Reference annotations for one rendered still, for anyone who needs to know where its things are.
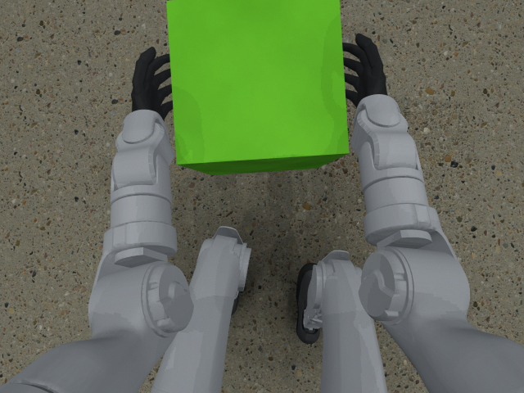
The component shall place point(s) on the right robot forearm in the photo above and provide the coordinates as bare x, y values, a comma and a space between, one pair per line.
397, 209

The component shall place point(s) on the robot left upper arm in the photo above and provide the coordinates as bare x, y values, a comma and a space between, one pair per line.
134, 315

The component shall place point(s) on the carton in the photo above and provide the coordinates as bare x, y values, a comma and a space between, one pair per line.
257, 85

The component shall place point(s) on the robot left thigh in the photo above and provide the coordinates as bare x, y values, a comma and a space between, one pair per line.
194, 361

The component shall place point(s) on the robot right foot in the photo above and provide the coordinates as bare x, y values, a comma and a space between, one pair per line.
306, 335

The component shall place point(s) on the left robot forearm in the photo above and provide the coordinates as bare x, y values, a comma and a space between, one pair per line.
141, 226

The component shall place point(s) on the robot right upper arm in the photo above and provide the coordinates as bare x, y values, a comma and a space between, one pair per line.
421, 297

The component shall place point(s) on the robot right hand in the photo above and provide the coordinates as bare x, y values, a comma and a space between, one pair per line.
372, 79

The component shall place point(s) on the robot left hand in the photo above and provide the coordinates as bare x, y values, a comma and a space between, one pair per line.
145, 94

